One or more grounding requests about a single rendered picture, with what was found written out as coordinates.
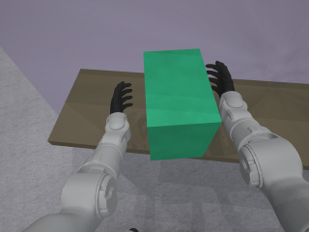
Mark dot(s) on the robot right upper arm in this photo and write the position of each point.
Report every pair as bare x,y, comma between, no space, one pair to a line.
273,166

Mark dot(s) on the carton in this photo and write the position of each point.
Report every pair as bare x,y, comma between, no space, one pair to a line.
182,114

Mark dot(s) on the right robot hand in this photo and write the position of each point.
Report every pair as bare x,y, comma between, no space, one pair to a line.
224,80

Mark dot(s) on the robot left upper arm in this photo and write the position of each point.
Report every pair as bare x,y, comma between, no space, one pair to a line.
87,199

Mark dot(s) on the left robot hand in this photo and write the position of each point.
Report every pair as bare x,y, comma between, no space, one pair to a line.
116,104

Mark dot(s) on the left robot forearm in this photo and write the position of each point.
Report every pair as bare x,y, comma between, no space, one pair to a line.
111,150

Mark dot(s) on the table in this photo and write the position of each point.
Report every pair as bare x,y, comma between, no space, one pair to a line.
281,107

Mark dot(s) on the right robot forearm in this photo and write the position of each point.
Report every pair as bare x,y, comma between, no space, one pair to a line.
240,125

